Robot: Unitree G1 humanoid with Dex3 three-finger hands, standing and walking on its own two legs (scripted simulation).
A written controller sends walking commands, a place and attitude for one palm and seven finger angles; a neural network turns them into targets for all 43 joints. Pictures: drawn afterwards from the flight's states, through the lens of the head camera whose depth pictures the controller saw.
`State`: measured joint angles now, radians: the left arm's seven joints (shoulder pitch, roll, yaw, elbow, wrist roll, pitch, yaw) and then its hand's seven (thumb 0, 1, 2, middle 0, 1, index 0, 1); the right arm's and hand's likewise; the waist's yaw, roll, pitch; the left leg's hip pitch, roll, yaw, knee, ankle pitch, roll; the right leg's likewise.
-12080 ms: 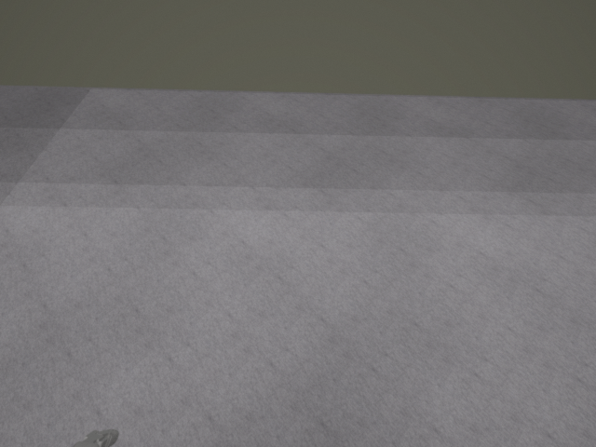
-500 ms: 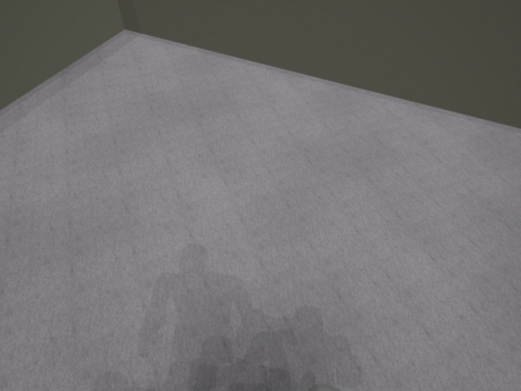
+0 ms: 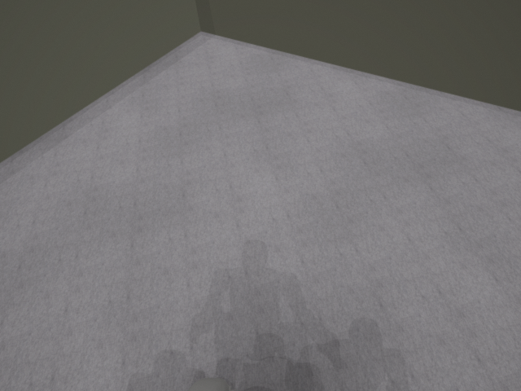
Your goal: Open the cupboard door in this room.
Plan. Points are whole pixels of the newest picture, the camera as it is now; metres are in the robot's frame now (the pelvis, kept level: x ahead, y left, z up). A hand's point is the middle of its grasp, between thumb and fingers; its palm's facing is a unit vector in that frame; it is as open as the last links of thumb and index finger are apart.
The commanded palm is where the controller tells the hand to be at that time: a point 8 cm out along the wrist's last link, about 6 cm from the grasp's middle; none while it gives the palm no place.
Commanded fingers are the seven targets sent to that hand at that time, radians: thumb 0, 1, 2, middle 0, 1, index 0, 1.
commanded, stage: turn or walk to find it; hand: left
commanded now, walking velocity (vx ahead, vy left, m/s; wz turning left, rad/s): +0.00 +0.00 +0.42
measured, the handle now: out of the picture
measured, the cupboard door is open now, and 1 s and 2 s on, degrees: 0 0 0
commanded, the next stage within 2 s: none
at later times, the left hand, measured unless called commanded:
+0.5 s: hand out of the picture +0.02 +0.27 -0.17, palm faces +0.21 -0.95 -0.24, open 7.4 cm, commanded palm none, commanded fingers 0.00 0.90 0.90 -0.20 -0.30 -0.20 -0.30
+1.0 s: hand out of the picture -0.06 +0.22 -0.16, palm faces +0.41 -0.88 -0.25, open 7.4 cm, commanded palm none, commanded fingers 0.00 0.90 0.90 -0.20 -0.30 -0.20 -0.30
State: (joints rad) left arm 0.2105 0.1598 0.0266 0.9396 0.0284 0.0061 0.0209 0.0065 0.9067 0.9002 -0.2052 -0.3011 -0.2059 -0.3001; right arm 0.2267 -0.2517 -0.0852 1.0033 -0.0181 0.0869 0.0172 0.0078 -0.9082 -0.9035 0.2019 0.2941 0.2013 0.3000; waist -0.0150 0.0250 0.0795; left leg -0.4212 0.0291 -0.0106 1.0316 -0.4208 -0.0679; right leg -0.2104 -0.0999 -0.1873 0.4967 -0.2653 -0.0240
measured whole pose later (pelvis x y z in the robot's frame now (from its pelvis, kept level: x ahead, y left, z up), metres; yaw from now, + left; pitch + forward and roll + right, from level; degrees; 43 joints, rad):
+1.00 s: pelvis -0.03 +0.02 +0.00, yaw +24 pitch +0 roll +2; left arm 0.22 0.18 0.03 0.95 0.03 0.01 0.02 0.01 0.91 0.90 -0.21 -0.30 -0.21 -0.30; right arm 0.20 -0.25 -0.07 1.00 -0.01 0.08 0.01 0.01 -0.91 -0.90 0.20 0.29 0.20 0.30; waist 0.00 0.00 0.09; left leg -0.38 0.04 0.01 0.90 -0.46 -0.07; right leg -0.22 -0.13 -0.20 0.52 -0.29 0.00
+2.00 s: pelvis -0.07 +0.03 -0.01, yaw +50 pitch +0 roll +0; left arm 0.26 0.22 0.05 0.98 0.02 0.02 0.02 0.01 0.91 0.90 -0.21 -0.30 -0.21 -0.30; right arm 0.16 -0.24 -0.06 0.98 -0.01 0.05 0.01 0.01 -0.91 -0.90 0.20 0.29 0.20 0.30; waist 0.02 -0.02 0.09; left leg -0.24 0.03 0.06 0.57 -0.32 -0.03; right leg -0.26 -0.16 -0.24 0.62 -0.33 0.03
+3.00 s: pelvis -0.10 -0.02 -0.01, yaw +73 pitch -1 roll +0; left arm 0.25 0.26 0.07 1.01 0.02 0.07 0.02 0.01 0.91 0.90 -0.20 -0.30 -0.20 -0.30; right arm 0.14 -0.21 -0.05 0.96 -0.02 0.03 0.00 0.01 -0.91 -0.90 0.20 0.29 0.20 0.30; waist 0.03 -0.06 0.08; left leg -0.24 0.00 0.06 0.58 -0.32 0.02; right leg -0.39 -0.13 -0.13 0.91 -0.50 0.05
